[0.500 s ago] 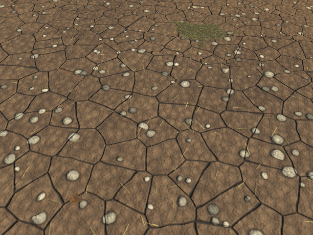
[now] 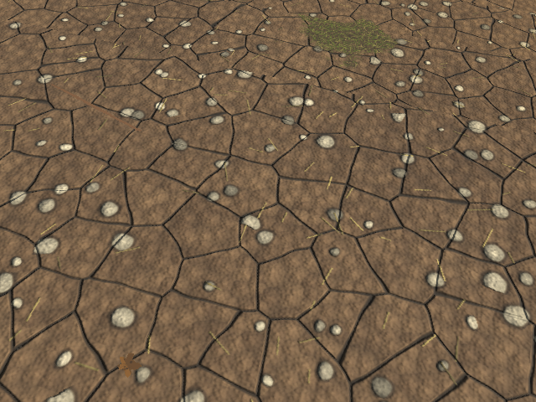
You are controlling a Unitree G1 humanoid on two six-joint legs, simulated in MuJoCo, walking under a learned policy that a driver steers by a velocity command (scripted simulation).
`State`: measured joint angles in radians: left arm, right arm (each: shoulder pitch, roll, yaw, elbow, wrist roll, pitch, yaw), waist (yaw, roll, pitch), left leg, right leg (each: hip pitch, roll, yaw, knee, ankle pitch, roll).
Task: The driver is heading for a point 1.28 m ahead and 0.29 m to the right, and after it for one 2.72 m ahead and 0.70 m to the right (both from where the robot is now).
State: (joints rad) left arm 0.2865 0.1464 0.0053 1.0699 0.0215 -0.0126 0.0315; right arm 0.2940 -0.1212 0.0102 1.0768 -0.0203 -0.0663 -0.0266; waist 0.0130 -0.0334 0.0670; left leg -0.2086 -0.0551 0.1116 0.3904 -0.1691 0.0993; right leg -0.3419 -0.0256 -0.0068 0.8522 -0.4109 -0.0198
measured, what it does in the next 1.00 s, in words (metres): walks ahead: right foot, then left foot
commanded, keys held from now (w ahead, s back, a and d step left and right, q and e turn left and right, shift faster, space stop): no key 0.12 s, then w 0.88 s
